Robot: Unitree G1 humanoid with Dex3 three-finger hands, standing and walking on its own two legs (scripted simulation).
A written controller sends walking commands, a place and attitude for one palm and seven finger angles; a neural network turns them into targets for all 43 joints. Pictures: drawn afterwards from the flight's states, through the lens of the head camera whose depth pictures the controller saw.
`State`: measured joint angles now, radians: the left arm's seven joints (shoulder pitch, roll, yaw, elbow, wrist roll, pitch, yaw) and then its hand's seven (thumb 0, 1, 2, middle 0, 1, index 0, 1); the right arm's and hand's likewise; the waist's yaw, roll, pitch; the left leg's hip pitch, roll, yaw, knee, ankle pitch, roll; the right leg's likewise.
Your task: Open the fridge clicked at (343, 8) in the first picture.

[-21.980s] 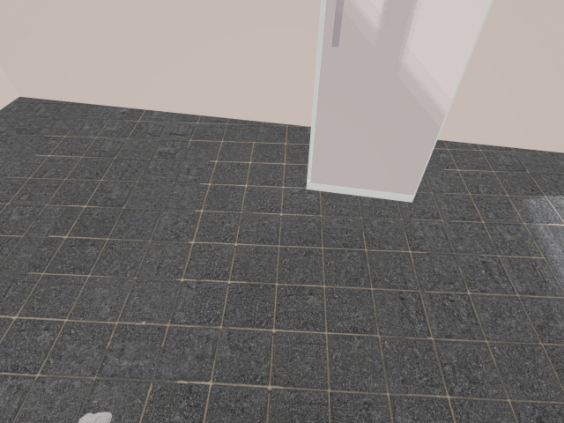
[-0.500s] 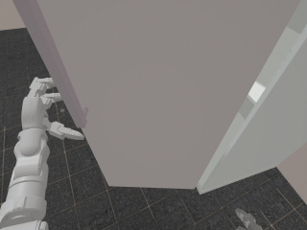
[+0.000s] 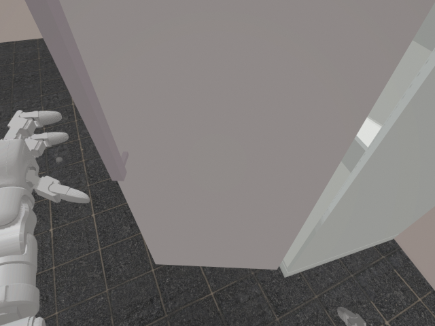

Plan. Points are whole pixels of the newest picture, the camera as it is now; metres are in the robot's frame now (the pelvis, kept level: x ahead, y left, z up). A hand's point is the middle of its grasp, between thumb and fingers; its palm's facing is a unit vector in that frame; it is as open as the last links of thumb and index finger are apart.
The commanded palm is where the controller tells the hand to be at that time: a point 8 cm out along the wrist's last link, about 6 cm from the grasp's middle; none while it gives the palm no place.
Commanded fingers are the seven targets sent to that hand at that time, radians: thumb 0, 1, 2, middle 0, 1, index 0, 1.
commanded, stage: slip the hand off the handle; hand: left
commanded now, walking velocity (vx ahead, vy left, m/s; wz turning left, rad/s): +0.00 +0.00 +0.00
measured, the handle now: (95, 99) +0.41 +0.23 +0.21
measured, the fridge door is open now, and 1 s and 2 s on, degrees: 70 70 70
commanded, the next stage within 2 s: draw the hand back to the body in 0.62 s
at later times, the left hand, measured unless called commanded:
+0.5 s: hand (46, 203) +0.27 +0.29 +0.12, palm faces +0.29 -0.94 -0.18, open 14.7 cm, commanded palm +0.22 +0.32 +0.13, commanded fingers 0.00 -0.55 0.20 -0.25 -1.15 -0.25 -1.15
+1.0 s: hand (27, 220) +0.23 +0.28 +0.15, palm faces +0.21 -0.98 -0.02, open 14.7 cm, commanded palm +0.18 +0.32 +0.15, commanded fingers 0.00 -0.55 0.20 -0.25 -1.15 -0.25 -1.15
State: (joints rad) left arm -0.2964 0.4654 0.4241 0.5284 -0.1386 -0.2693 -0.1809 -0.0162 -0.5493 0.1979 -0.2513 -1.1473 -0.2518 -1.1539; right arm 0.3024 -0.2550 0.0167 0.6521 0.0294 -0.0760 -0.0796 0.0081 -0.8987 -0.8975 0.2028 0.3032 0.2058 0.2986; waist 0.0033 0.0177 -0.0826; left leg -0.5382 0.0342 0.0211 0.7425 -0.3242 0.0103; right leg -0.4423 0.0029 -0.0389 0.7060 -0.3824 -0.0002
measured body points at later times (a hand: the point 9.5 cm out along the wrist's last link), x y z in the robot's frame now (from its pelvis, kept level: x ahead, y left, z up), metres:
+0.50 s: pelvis -0.01 +0.00 +0.00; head -0.01 +0.00 +0.45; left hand +0.25 +0.33 +0.13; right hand +0.17 -0.23 -0.08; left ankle +0.03 +0.11 -0.71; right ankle -0.02 -0.12 -0.71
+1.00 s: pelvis +0.00 +0.00 +0.01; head -0.03 -0.01 +0.46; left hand +0.21 +0.33 +0.15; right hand +0.19 -0.23 -0.05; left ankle +0.03 +0.11 -0.71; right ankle -0.02 -0.12 -0.71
